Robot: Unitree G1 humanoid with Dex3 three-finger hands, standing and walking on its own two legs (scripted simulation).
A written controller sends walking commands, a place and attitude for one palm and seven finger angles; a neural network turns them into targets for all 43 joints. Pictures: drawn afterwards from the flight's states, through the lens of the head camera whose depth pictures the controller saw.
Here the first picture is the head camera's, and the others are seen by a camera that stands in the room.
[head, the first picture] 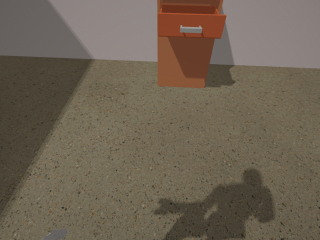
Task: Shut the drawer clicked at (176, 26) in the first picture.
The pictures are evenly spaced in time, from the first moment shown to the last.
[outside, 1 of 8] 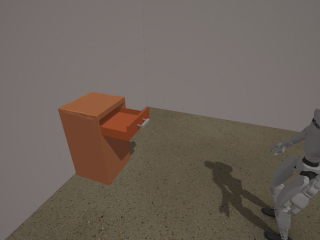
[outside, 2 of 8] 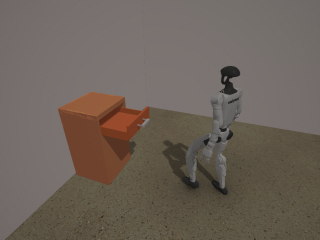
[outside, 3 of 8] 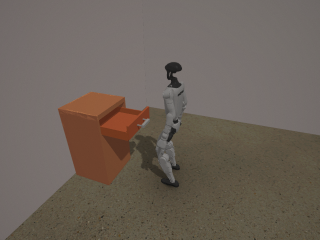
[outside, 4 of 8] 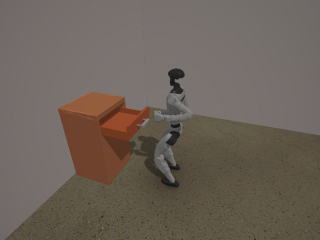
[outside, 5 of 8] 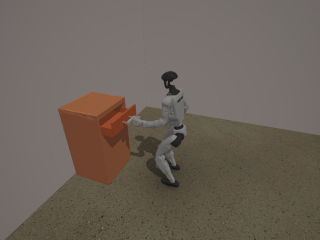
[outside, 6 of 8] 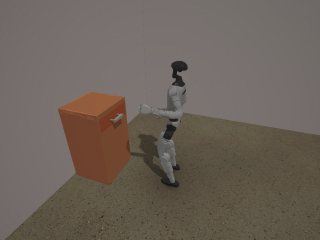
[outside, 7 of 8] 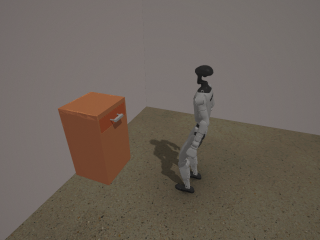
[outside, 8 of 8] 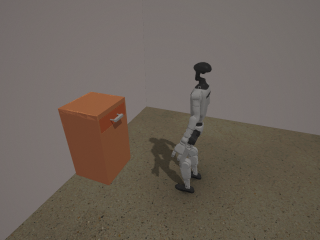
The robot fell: no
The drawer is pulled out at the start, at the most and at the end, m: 0.30 0.30 0.00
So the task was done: yes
